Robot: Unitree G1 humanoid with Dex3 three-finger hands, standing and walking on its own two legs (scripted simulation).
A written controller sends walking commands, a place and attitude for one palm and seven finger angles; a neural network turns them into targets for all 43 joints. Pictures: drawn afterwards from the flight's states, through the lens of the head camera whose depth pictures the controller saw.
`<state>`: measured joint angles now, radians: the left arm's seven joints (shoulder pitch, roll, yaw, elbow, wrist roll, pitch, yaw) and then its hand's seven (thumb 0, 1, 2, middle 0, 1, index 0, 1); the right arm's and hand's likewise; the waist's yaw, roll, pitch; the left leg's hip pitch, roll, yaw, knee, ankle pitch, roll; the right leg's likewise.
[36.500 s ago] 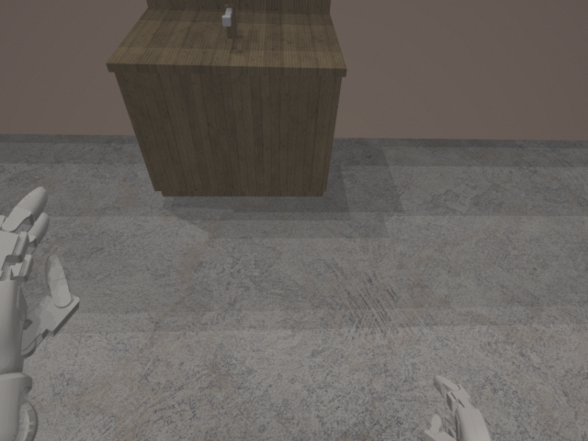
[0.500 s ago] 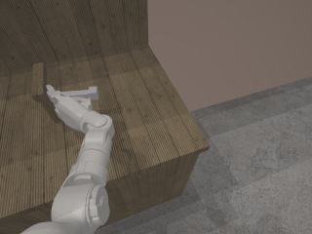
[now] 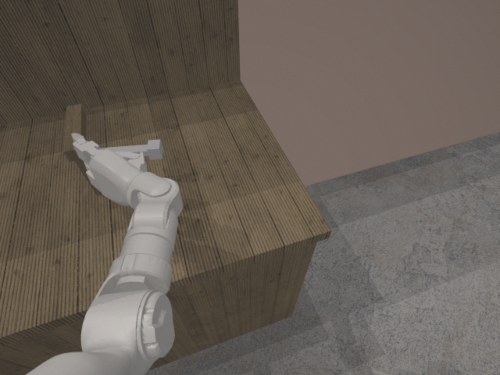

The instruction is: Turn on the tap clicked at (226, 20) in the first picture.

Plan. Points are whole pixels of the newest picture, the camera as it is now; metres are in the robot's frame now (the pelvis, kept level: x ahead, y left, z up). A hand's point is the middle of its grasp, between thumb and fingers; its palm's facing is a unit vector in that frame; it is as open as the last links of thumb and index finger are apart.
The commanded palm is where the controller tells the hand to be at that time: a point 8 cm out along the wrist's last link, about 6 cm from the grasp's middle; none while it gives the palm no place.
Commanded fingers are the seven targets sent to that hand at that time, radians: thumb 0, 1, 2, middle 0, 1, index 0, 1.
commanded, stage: lift the hand up off the lever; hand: left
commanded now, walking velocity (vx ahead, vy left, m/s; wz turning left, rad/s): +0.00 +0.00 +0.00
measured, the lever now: (155, 149) +0.53 +0.19 +0.05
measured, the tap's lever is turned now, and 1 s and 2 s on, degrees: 77 77 77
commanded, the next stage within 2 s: draw the hand back beside the body in 0.74 s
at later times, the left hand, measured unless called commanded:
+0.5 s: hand (141, 151) +0.44 +0.18 +0.13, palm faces +0.81 -0.57 -0.12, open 7.8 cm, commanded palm +0.39 +0.19 +0.13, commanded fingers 0.00 0.90 0.90 -0.15 -0.15 -0.15 -0.15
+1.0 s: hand (156, 147) +0.43 +0.15 +0.15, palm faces +0.55 -0.83 -0.10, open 7.8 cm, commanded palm +0.36 +0.20 +0.14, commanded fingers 0.00 0.90 0.90 -0.16 -0.18 -0.16 -0.18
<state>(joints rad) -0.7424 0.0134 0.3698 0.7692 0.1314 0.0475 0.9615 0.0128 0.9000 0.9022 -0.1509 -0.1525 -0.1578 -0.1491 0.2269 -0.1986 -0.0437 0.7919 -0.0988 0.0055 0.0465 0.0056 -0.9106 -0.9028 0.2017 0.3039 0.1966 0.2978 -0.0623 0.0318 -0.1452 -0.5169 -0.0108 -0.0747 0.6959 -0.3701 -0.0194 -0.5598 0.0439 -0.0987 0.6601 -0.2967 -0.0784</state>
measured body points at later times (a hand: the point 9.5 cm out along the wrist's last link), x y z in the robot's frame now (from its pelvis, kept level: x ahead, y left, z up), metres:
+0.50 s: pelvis -0.01 +0.00 +0.00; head +0.02 -0.01 +0.45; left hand +0.40 +0.21 +0.14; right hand +0.09 -0.24 -0.13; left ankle -0.02 +0.13 -0.72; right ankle +0.02 -0.07 -0.72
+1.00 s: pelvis +0.01 +0.00 +0.01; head +0.02 -0.01 +0.46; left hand +0.40 +0.19 +0.15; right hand +0.12 -0.24 -0.11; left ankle -0.02 +0.13 -0.72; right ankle +0.02 -0.07 -0.72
